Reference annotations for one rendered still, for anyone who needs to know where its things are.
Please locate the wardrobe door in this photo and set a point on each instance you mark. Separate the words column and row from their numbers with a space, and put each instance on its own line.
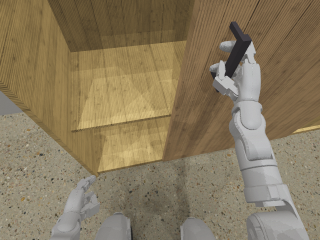
column 314, row 122
column 286, row 38

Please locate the left robot hand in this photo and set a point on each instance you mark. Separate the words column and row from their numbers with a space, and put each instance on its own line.
column 78, row 201

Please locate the left robot thigh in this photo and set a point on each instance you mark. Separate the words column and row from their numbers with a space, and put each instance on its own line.
column 115, row 227

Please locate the right robot upper arm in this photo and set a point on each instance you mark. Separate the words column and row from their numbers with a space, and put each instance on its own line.
column 274, row 225

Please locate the handle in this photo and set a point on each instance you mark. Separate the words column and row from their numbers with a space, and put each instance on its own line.
column 242, row 43

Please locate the right robot thigh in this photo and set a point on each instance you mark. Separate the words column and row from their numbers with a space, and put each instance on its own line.
column 195, row 229

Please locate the right robot forearm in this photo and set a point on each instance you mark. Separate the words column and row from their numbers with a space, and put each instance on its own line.
column 257, row 163

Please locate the right robot hand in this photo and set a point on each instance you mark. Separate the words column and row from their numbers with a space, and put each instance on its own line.
column 247, row 77

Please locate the left robot forearm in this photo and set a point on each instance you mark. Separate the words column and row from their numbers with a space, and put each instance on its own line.
column 67, row 227

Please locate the robot thigh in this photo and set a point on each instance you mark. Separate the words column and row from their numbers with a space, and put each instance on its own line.
column 195, row 229
column 115, row 227

